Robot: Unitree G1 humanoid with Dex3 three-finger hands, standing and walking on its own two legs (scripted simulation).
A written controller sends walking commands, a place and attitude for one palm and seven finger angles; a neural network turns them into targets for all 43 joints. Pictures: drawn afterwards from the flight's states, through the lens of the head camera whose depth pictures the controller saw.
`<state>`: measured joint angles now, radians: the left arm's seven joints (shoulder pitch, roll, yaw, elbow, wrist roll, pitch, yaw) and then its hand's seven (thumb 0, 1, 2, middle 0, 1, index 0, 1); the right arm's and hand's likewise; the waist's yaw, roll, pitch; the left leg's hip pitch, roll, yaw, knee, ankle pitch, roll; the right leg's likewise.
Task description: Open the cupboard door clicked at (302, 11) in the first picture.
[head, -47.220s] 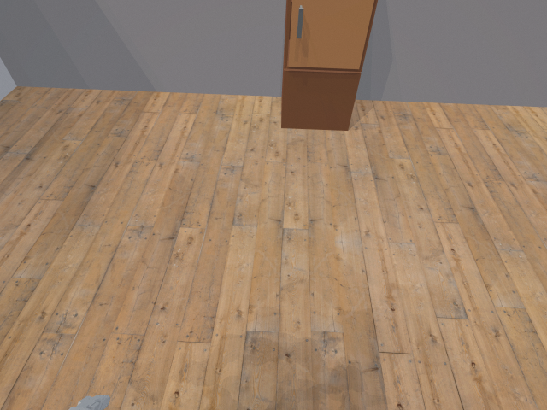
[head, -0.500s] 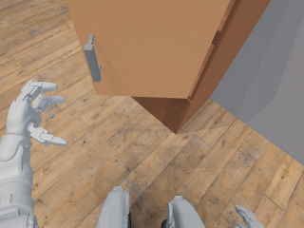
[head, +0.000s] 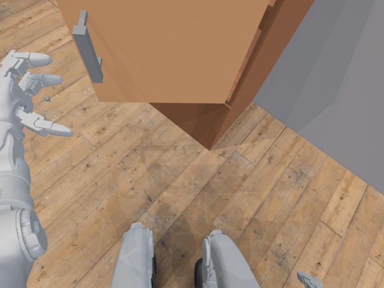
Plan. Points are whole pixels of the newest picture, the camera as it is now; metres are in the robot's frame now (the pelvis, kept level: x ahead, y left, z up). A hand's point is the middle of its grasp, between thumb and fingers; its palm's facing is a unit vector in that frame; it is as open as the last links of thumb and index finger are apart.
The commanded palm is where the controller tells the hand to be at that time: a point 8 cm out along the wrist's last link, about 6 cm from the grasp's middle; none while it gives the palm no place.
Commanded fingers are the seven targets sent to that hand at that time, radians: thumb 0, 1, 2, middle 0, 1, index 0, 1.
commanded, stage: move the hooked fingers beside the handle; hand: left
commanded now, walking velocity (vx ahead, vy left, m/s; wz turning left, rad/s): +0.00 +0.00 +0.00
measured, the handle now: (91, 49) +0.58 +0.22 +0.04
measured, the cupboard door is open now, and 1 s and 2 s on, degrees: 43 43 43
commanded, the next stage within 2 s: slide the fingers in behind the handle in 1.38 s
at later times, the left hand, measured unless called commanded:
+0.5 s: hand (60, 73) +0.52 +0.27 +0.04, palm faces +0.05 -1.00 -0.02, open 14.0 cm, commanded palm +0.52 +0.29 +0.03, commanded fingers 0.00 -0.50 0.30 -0.30 -1.20 -0.30 -1.20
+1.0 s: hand (57, 76) +0.52 +0.28 +0.03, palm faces +0.05 -1.00 -0.01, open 14.0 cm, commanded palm +0.51 +0.29 +0.03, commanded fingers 0.00 -0.50 0.30 -0.30 -1.20 -0.30 -1.20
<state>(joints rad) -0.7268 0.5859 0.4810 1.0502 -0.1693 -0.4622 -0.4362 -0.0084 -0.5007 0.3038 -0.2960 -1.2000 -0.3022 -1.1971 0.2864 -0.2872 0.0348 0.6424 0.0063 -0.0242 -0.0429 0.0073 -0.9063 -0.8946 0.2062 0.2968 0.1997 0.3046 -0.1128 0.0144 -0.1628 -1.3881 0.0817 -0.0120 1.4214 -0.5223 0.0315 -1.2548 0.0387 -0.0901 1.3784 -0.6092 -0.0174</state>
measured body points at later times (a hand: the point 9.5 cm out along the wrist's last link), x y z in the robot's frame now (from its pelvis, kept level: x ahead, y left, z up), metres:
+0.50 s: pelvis -0.01 +0.00 -0.02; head +0.18 +0.05 +0.39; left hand +0.52 +0.32 +0.04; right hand +0.02 -0.27 -0.11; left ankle +0.06 +0.10 -0.59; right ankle +0.02 -0.12 -0.59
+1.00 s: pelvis +0.00 +0.01 -0.01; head +0.18 +0.06 +0.40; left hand +0.51 +0.33 +0.04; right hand +0.04 -0.27 -0.11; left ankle +0.06 +0.10 -0.59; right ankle +0.02 -0.12 -0.59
